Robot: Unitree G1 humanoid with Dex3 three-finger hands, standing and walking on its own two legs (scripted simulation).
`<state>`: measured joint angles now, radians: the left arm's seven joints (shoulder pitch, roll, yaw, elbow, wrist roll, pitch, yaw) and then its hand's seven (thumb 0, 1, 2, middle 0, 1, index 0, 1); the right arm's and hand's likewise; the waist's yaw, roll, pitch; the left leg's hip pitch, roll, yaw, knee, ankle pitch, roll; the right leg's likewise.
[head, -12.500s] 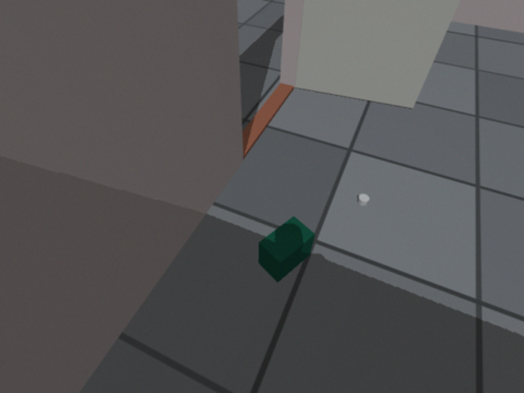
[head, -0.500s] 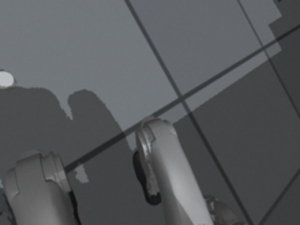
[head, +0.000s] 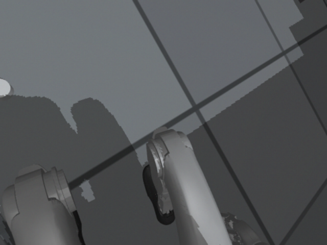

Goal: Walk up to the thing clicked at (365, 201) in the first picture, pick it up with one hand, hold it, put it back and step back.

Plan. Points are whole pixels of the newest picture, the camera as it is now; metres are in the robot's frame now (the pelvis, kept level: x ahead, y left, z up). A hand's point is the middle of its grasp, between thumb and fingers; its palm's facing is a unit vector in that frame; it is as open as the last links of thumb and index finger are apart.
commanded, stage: approach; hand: left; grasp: from above
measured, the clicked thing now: (0, 89) +0.54 +0.27 -0.30
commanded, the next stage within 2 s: close in in 0.26 s
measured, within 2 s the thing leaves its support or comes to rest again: neither
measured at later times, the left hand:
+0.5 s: hand out of the picture +0.51 +0.28 -0.18, palm faces -0.46 -0.08 -0.88, open 12.1 cm
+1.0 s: hand out of the picture +0.51 +0.27 -0.23, palm faces -0.44 -0.09 -0.90, open 11.7 cm
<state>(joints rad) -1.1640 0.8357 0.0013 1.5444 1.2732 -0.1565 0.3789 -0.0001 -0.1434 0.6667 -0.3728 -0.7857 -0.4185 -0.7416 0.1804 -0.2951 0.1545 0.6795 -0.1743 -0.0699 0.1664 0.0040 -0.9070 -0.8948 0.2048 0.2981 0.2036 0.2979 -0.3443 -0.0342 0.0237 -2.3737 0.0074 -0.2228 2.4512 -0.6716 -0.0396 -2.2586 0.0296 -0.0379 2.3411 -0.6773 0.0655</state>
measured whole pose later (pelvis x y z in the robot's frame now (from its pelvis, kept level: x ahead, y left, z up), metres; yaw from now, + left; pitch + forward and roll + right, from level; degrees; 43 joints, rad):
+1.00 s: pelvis +0.00 +0.00 -0.01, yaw -2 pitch +31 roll -12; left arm -1.19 0.94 0.08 1.70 1.29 -0.13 0.51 0.00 -0.15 0.74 -0.28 -0.96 -0.36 -0.88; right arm 0.17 -0.32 0.25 0.63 -0.22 -0.14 0.18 0.00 -0.91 -0.90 0.20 0.30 0.20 0.30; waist -0.43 -0.09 0.13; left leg -2.37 0.01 -0.26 2.50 -0.69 -0.04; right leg -2.26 0.05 -0.06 2.36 -0.67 0.08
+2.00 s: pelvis +0.00 +0.01 -0.01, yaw -6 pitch +28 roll -16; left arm -1.20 1.04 0.04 1.77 1.27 -0.14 0.60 0.00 -0.40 0.96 -0.19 -1.02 -0.20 -1.01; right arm 0.14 -0.34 0.37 0.61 -0.27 -0.21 0.24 0.00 -0.92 -0.91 0.20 0.30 0.20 0.30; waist -0.47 -0.14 0.21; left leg -2.36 0.02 -0.31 2.54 -0.71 -0.02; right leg -2.21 0.06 -0.11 2.34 -0.66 0.08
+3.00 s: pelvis +0.00 +0.01 -0.01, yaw -6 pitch +28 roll -16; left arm -1.18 1.06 0.03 1.75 1.22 -0.15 0.57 0.00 -0.01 0.69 -0.42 -0.86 -0.46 -0.81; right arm 0.13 -0.35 0.39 0.62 -0.27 -0.20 0.22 0.00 -0.91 -0.90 0.20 0.30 0.20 0.30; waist -0.47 -0.14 0.23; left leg -2.35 0.03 -0.32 2.52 -0.70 -0.03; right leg -2.21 0.06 -0.12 2.32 -0.64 0.10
